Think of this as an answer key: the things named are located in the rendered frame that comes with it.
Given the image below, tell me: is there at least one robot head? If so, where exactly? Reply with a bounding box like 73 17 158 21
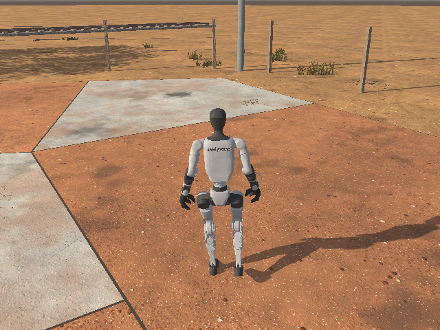
207 108 230 141

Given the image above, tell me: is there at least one robot left hand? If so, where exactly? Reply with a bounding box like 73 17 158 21
179 194 195 210

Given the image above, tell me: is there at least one left robot upper arm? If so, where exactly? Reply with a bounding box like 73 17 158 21
187 139 204 177

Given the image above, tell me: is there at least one robot left forearm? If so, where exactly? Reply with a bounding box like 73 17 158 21
181 168 194 196

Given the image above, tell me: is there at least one robot right hand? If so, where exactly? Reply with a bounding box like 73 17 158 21
245 188 261 203

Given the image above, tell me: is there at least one right robot foot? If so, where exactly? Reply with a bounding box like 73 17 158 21
234 264 243 276

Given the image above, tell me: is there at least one right robot upper arm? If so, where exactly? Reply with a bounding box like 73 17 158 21
233 137 253 175

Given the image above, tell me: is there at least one robot right forearm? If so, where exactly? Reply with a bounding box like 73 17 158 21
245 164 259 190

